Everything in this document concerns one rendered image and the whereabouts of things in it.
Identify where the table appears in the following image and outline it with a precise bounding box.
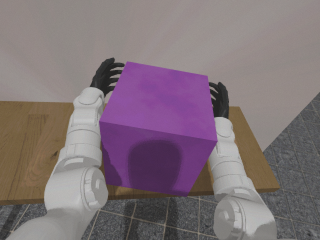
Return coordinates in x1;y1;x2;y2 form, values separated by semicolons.
0;101;281;240

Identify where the robot right hand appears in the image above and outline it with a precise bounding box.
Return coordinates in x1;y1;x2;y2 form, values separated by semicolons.
209;82;229;119

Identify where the left robot upper arm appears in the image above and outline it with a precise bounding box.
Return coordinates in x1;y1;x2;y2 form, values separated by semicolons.
6;166;109;240

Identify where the robot left hand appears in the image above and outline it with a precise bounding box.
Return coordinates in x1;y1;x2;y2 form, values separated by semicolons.
90;57;125;98

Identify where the right robot upper arm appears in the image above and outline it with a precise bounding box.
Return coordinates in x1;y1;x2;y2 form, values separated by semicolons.
213;196;297;240

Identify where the robot right forearm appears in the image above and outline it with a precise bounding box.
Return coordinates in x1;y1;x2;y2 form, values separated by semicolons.
208;117;277;230

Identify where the carton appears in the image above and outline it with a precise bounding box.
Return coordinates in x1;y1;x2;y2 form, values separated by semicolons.
99;61;218;197

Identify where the robot left forearm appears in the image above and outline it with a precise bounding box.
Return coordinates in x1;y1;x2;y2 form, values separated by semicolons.
44;87;105;210

